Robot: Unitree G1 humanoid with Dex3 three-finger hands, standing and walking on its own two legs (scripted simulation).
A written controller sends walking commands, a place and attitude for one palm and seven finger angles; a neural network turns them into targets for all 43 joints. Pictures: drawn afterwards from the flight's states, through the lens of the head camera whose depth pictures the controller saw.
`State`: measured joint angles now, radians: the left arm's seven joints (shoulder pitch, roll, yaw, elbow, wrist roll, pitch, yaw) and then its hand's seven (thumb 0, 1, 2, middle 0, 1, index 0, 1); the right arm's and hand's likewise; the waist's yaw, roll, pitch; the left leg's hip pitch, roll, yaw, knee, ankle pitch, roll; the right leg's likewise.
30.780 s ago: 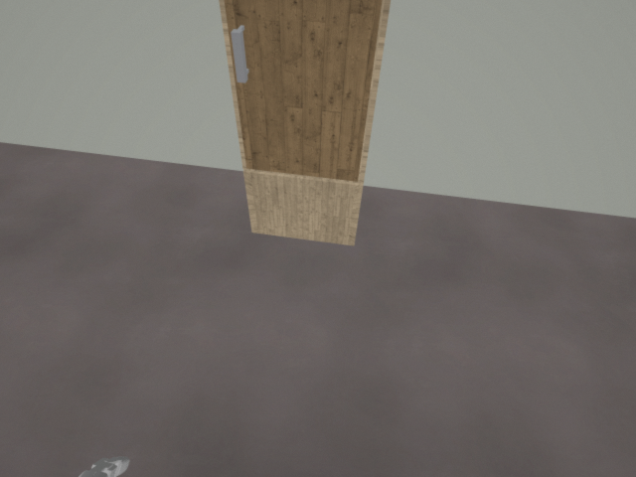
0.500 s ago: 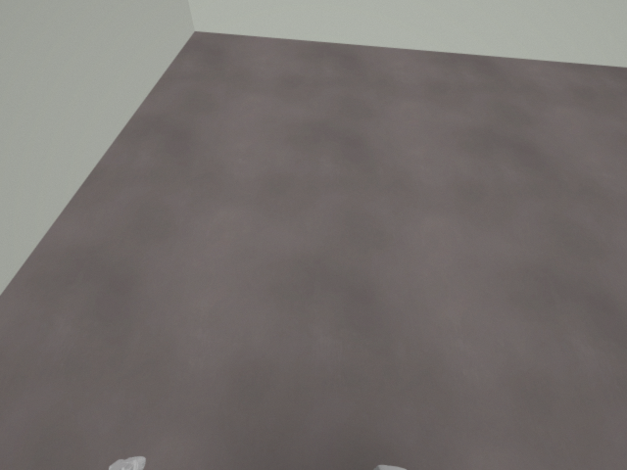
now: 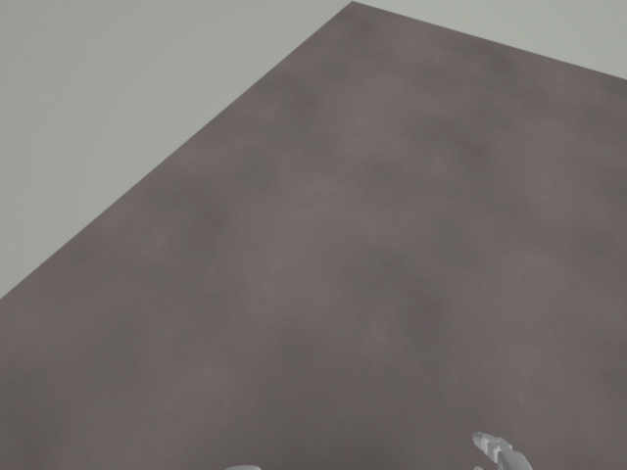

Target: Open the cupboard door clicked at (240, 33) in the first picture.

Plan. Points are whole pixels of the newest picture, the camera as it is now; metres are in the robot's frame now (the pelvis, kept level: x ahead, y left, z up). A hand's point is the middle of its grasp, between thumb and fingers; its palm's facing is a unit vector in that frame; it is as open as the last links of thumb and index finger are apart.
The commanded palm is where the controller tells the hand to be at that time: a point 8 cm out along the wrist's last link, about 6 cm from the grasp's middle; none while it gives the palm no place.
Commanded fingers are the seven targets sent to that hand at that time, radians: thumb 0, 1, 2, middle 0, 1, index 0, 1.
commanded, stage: turn to face it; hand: left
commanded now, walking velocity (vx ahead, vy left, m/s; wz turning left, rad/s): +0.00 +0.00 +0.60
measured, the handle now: out of the picture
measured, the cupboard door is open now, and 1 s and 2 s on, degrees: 43 43 43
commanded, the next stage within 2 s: none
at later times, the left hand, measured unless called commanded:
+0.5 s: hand out of the picture +0.05 +0.17 -0.13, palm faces +0.28 -0.91 -0.29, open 7.3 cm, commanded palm none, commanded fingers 0.00 0.90 0.90 -0.20 -0.30 -0.20 -0.30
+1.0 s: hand out of the picture -0.06 +0.18 -0.15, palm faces +0.59 -0.76 -0.27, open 7.3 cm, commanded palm none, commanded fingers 0.00 0.90 0.90 -0.20 -0.30 -0.20 -0.30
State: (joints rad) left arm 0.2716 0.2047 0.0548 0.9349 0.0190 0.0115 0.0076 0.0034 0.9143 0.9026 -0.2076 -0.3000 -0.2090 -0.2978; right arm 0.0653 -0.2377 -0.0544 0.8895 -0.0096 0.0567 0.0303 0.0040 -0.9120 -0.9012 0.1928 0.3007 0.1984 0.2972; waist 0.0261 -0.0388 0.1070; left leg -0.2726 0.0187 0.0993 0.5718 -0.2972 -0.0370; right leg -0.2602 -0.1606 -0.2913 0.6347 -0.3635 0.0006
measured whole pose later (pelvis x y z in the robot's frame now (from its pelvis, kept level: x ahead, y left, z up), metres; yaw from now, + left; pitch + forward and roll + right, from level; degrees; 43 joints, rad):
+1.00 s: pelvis -0.01 -0.05 +0.01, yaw +35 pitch +0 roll +0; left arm 0.17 0.27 0.08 0.90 0.02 0.06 0.00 0.00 0.91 0.90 -0.20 -0.30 -0.20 -0.30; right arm 0.16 -0.21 -0.04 0.91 -0.02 0.04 0.00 0.00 -0.91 -0.90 0.20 0.30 0.20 0.30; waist 0.00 -0.02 0.08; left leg -0.30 -0.03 -0.04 0.51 -0.21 0.02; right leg -0.47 -0.08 0.00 0.99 -0.41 0.08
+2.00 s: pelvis +0.05 -0.08 +0.01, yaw +72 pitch +0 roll +3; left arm 0.19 0.19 0.04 0.87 0.02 0.01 0.02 0.00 0.91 0.90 -0.20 -0.30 -0.21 -0.30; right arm 0.14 -0.26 -0.08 0.93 -0.01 0.08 0.03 0.01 -0.91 -0.90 0.20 0.30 0.20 0.30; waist -0.03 0.00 0.10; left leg -0.48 0.00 0.02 1.05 -0.45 -0.07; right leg -0.20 -0.11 -0.14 0.52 -0.32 0.00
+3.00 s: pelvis +0.06 -0.04 +0.01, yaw +102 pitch +0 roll -1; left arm 0.22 0.24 0.06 0.98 0.01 0.06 0.01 0.01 0.91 0.90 -0.20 -0.30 -0.20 -0.30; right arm 0.14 -0.17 -0.02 0.94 -0.02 0.01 -0.02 0.00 -0.91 -0.90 0.20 0.30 0.20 0.30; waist 0.02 -0.05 0.08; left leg -0.25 -0.02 0.03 0.51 -0.26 0.05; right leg -0.42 -0.09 -0.03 1.03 -0.46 0.06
